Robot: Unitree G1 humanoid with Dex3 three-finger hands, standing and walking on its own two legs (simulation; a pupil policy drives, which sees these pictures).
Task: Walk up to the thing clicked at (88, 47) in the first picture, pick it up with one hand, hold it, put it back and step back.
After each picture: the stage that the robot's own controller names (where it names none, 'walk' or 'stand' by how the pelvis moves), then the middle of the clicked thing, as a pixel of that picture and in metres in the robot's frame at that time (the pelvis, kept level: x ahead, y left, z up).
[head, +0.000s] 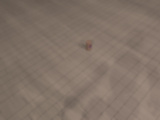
stand; (88, 45) +1.33 -0.05 -0.72
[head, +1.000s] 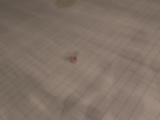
walk; (73, 58) +1.19 +0.23 -0.69
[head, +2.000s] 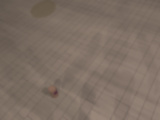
walk; (53, 91) +0.70 +0.36 -0.71
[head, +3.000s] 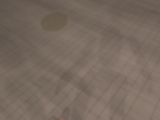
walk; out of the picture +0.46 +0.21 -0.71
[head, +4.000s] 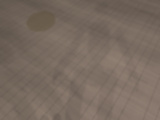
stand; out of the picture +0.38 +0.21 -0.72
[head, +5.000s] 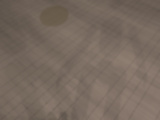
stand; out of the picture +0.36 +0.19 -0.71
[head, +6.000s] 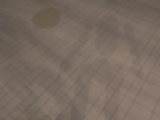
stand; out of the picture +0.35 +0.22 -0.72
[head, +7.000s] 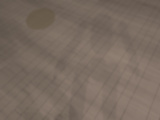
stand; out of the picture +0.34 +0.23 -0.72
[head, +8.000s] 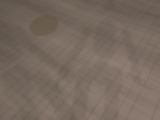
stand; out of the picture +0.32 +0.23 -0.73
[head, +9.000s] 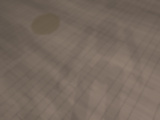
stand; out of the picture +0.32 +0.23 -0.73
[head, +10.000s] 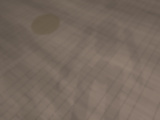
stand; out of the picture +0.32 +0.23 -0.73
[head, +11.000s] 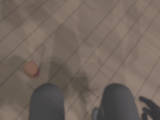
go down; (32, 70) +0.41 +0.23 -0.37
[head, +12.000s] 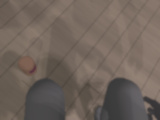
go down; (28, 66) +0.41 +0.24 -0.30
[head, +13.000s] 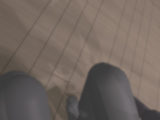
close in; out of the picture +0.40 +0.27 -0.22
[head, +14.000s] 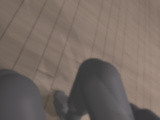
close; out of the picture +0.39 +0.28 -0.22
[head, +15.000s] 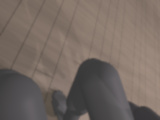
lift; out of the picture +0.38 +0.27 -0.23
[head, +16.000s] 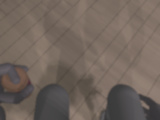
lift; (19, 84) +0.30 +0.23 -0.05
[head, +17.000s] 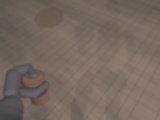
hold; (36, 88) +0.33 +0.17 +0.03
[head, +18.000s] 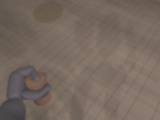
hold; (39, 89) +0.33 +0.17 +0.01
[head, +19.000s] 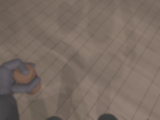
crouch; (28, 80) +0.36 +0.19 -0.06
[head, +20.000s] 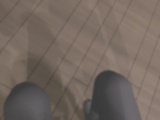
lower; out of the picture +0.46 +0.27 -0.11
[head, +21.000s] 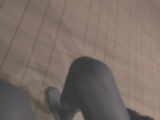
lower; out of the picture +0.42 +0.29 -0.23
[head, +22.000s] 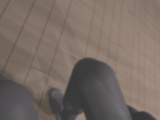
lower; out of the picture +0.41 +0.30 -0.23
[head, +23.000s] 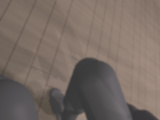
lower; out of the picture +0.41 +0.30 -0.23
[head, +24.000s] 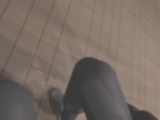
lower; out of the picture +0.42 +0.30 -0.22
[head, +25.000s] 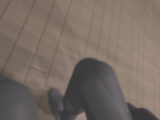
open; out of the picture +0.41 +0.27 -0.23
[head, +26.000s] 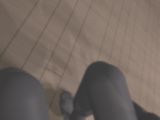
stand; out of the picture +0.40 +0.26 -0.23
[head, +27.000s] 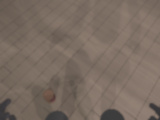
stand; (49, 96) +0.40 +0.20 -0.54
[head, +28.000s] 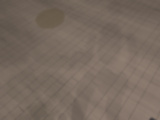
stand; out of the picture +0.37 +0.19 -0.66
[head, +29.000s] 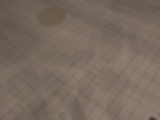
stand; out of the picture +0.37 +0.19 -0.67
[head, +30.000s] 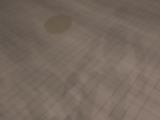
stand; out of the picture +0.38 +0.18 -0.72
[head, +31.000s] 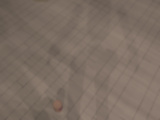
walk; (57, 106) +0.43 +0.15 -0.71
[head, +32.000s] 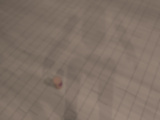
walk; (58, 83) +0.63 +0.23 -0.69
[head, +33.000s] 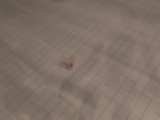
stand; (69, 64) +0.97 +0.21 -0.70
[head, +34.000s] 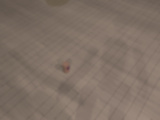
stand; (66, 67) +0.99 +0.19 -0.72
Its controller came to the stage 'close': yes
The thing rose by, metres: 0.72
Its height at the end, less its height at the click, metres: +0.00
